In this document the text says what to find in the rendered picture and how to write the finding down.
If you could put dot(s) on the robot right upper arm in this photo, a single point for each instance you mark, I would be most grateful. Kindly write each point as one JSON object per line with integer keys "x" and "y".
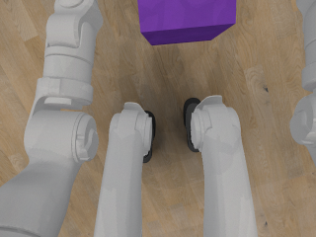
{"x": 303, "y": 124}

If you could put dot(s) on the robot right thigh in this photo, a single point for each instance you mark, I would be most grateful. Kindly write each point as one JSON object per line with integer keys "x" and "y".
{"x": 228, "y": 209}

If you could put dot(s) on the left robot shin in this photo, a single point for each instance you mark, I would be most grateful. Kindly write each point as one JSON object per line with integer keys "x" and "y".
{"x": 127, "y": 106}

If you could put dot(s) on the carton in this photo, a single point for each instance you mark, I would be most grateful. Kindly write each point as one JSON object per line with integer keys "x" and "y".
{"x": 180, "y": 21}

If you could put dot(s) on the left robot forearm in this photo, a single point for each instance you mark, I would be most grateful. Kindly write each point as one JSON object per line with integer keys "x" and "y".
{"x": 69, "y": 52}

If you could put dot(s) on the robot left upper arm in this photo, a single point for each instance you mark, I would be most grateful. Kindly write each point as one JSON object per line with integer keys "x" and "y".
{"x": 34, "y": 203}

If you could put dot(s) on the right robot forearm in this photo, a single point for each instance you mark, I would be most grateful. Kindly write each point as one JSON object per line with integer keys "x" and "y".
{"x": 308, "y": 73}

